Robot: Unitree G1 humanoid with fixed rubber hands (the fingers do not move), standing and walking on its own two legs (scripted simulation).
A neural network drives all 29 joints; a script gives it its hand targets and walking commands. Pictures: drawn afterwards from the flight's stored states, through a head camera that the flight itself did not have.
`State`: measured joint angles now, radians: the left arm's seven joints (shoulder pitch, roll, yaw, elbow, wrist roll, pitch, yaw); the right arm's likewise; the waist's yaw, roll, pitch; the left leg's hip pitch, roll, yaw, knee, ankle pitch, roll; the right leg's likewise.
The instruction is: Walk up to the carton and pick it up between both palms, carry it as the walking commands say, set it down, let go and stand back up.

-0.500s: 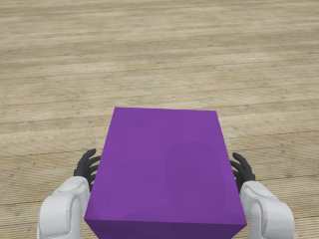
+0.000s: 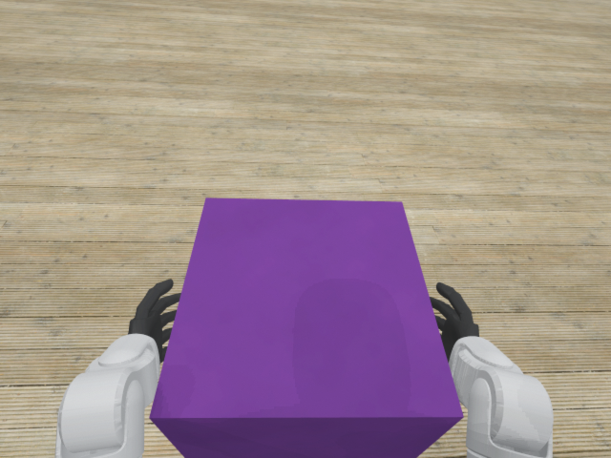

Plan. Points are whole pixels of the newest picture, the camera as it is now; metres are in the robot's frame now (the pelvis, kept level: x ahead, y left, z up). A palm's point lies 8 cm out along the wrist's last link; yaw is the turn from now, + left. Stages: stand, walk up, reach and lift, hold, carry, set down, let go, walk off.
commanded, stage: carry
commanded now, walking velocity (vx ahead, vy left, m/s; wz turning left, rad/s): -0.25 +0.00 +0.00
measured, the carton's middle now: (302, 342) +0.30 +0.03 +0.00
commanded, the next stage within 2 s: none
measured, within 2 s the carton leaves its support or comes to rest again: neither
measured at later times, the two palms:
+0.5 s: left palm out of the picture -0.01 +0.20 +0.06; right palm out of the picture -0.01 -0.16 +0.07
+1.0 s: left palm out of the picture -0.24 +0.19 +0.07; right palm out of the picture -0.26 -0.17 +0.07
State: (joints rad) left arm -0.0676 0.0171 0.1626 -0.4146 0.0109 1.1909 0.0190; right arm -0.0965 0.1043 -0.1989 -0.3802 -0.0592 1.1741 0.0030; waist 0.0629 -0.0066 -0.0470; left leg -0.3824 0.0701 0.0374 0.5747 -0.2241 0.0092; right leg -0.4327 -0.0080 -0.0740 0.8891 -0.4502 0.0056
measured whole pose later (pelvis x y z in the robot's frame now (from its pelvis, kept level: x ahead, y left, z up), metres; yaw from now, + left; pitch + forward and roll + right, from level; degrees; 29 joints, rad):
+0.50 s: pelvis -0.25 +0.02 -0.01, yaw -1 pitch +0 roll -2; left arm -0.01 -0.03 0.17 -0.43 0.03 1.18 0.02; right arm -0.05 0.10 -0.20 -0.38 -0.04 1.16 0.01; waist -0.01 0.00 -0.01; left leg -0.40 0.07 0.05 0.60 -0.21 0.02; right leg -0.55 -0.02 -0.06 1.01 -0.46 -0.01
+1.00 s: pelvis -0.49 +0.04 -0.01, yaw +0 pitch +2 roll +1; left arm -0.05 -0.08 0.16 -0.40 0.08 1.17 0.02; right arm -0.08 0.01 -0.19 -0.36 0.00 1.18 0.01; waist -0.09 0.00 -0.09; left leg -0.22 0.01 0.06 0.55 -0.41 -0.01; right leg -0.49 -0.09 -0.09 0.48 -0.05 0.02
